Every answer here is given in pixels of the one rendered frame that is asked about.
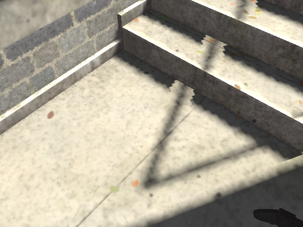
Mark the right robot hand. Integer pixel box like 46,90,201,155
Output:
253,208,303,227

